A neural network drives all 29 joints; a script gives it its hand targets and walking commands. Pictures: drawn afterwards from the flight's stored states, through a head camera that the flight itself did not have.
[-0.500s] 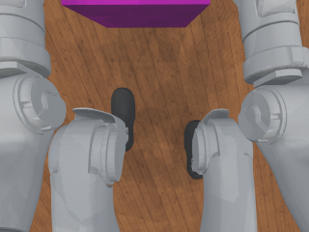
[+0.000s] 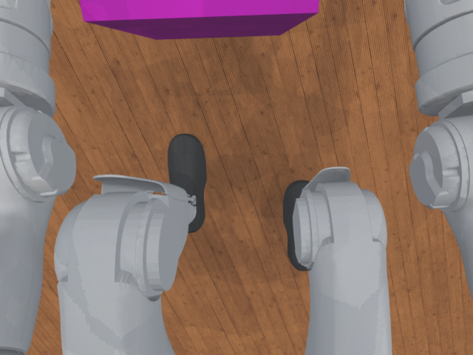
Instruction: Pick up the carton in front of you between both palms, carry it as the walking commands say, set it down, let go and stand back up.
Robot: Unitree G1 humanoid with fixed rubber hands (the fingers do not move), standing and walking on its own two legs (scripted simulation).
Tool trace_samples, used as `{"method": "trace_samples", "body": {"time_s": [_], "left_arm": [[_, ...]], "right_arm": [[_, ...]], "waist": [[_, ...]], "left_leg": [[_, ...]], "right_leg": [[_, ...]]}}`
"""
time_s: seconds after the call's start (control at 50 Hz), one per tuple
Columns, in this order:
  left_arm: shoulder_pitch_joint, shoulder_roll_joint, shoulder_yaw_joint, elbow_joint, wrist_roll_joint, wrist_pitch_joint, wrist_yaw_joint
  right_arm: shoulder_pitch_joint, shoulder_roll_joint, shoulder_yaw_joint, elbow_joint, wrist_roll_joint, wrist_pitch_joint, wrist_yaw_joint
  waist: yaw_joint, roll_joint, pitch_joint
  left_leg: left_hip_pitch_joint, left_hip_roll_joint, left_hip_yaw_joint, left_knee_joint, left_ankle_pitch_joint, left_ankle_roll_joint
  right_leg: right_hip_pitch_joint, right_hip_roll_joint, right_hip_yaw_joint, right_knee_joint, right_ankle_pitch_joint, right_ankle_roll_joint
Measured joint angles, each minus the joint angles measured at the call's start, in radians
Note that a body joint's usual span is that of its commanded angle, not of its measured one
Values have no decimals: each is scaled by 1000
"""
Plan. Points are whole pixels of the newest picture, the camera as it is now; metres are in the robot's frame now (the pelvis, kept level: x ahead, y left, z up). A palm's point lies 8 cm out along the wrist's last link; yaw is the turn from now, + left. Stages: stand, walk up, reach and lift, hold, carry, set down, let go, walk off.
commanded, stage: set down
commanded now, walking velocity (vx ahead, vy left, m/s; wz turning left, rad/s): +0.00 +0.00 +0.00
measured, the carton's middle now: out of the picture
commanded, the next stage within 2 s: let go in 1.00 s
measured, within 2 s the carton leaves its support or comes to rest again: neither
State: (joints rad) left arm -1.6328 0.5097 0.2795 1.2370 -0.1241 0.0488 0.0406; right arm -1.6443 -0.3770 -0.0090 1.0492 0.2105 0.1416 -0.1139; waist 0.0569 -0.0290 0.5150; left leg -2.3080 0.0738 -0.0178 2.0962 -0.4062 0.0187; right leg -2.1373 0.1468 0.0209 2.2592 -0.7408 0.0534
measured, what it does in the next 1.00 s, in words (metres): rises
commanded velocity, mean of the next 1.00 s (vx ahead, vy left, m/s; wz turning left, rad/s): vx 0.00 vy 0.00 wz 0.00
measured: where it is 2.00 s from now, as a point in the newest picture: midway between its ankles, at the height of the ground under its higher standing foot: (246, 220)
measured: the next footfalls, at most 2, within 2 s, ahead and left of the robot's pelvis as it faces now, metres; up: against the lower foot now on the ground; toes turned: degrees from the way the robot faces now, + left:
none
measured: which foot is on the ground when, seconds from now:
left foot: down 0.00-1.00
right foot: down 0.00-1.00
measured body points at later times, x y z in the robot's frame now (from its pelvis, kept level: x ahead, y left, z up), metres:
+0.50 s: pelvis +0.01 +0.00 +0.10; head +0.36 +0.05 +0.37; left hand +0.57 +0.29 -0.02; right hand +0.62 -0.10 -0.01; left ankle +0.15 +0.13 -0.34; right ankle +0.08 -0.12 -0.34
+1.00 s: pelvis +0.03 +0.01 +0.24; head +0.36 +0.05 +0.54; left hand +0.56 +0.30 +0.13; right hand +0.62 -0.10 +0.14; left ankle +0.15 +0.13 -0.34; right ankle +0.08 -0.12 -0.34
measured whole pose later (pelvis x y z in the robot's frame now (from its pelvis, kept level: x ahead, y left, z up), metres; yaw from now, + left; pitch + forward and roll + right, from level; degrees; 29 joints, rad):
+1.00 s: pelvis +0.03 +0.01 +0.24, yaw +2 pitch +47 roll -3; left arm -1.31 0.35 0.39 0.91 0.05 0.23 -0.01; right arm -1.32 -0.29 -0.26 0.88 0.00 0.25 -0.05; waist 0.06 -0.03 0.01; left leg -1.78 0.02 -0.02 1.20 -0.24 0.01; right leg -1.66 0.08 0.04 1.32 -0.48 0.03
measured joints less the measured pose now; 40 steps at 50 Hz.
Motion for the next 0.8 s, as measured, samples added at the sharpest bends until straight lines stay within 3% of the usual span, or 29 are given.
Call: {"method": "trace_samples", "body": {"time_s": [0.14, 0.2, 0.38, 0.66, 0.8], "left_arm": [[9, -13, -18, -120, -10, 73, 9], [20, -22, -13, -142, 8, 112, 6], [92, -81, 44, -130, 104, 129, -21], [229, -107, 54, -320, 108, 193, -29], [267, -126, 64, -344, 127, 214, -39]], "right_arm": [[45, 16, -31, -119, -13, 65, -37], [53, 35, -71, -121, -46, 97, -42], [104, 73, -207, -45, -154, 93, -11], [224, 63, -200, -182, -135, 127, 5], [266, 70, -226, -192, -161, 136, 29]], "waist": [[9, -7, -51], [13, -11, -100], [17, -7, -297], [8, -6, -416], [2, -3, -460]], "left_leg": [[33, -20, -13, -62, 23, -15], [62, -29, -22, -110, 27, -24], [109, -43, -36, -260, 36, -29], [231, -45, -13, -500, 71, -11], [341, -50, -10, -656, 107, -10]], "right_leg": [[28, -19, -16, -58, 23, -19], [56, -28, -25, -109, 32, -30], [104, -43, -36, -282, 61, -36], [212, -53, -8, -540, 128, -23], [315, -63, -1, -702, 178, -24]]}}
